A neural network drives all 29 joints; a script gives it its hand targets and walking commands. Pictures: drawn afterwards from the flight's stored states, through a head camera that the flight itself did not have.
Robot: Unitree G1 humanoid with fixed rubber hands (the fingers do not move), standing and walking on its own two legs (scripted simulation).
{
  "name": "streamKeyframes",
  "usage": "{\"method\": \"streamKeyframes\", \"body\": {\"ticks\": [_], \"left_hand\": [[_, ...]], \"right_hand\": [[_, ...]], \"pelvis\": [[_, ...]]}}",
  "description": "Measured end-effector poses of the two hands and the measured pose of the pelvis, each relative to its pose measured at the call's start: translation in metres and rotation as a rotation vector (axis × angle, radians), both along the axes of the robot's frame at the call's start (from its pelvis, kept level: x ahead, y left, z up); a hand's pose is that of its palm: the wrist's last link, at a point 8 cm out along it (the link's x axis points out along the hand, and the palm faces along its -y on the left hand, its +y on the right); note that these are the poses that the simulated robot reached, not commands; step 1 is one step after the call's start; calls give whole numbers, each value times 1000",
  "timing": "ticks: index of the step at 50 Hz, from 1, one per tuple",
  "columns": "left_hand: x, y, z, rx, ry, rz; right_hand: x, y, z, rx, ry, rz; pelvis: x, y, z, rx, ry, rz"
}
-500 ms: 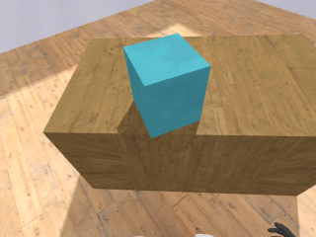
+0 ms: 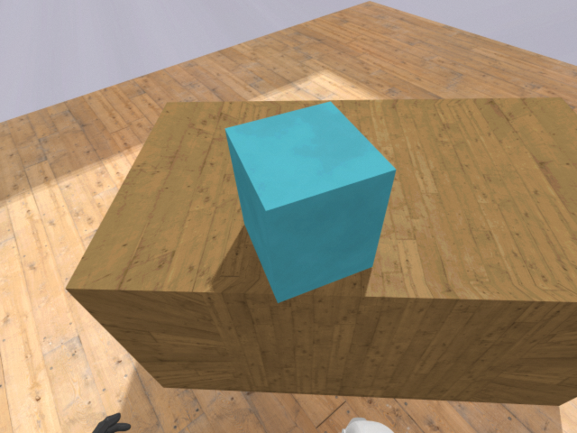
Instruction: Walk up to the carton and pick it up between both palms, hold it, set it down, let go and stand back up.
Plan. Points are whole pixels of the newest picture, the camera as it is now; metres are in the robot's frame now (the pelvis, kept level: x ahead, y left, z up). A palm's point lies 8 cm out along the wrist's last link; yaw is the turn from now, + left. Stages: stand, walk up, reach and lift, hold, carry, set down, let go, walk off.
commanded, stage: walk up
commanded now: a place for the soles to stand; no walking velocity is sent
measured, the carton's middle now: (304, 202) +0.50 +0.00 +0.01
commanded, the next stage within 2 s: none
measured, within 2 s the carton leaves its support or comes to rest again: neither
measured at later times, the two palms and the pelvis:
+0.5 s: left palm out of the picture +0.14 +0.33 -0.11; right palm out of the picture +0.11 -0.28 -0.10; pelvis +0.05 +0.02 +0.00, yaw +0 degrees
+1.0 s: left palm out of the picture +0.05 +0.31 -0.09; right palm out of the picture +0.13 -0.30 -0.12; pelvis +0.05 -0.01 +0.00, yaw +0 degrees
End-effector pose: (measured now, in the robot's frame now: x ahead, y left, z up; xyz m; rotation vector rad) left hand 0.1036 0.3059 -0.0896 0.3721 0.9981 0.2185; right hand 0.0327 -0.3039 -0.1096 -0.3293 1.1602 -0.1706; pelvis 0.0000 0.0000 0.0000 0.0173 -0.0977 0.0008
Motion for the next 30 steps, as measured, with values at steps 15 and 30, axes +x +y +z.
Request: {"method": "streamKeyframes", "body": {"ticks": [15, 30], "left_hand": [[-26, 0, -2, 10, 162, 55], [43, 26, -22, -37, 92, 14]], "right_hand": [[73, -5, 6, 8, -15, 0], [88, 26, 10, -48, -9, 10]], "pelvis": [[45, -7, 8, -14, 0, 2], [51, 28, -1, -42, 31, -3]]}}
